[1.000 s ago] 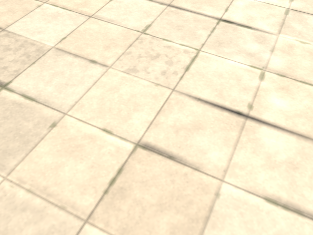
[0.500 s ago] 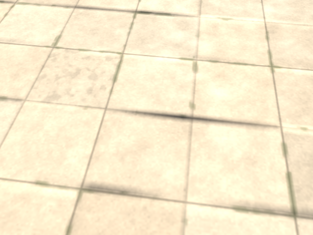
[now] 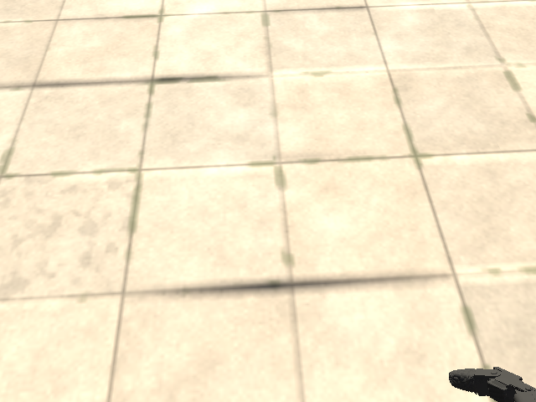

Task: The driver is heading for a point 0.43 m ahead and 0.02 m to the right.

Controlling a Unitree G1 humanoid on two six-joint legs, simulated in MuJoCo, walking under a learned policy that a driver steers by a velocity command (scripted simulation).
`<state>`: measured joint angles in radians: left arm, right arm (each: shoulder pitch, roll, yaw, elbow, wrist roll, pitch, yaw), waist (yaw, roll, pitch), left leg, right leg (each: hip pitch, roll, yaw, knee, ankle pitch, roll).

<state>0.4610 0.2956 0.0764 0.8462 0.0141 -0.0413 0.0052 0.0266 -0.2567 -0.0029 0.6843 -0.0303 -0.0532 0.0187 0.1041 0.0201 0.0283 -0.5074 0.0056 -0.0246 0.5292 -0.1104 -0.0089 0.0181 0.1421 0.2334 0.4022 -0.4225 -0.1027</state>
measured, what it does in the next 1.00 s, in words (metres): walks ahead, turning right: left foot, then right foot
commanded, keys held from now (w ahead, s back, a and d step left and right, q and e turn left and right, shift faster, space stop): w+e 0.34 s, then w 0.04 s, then no key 0.62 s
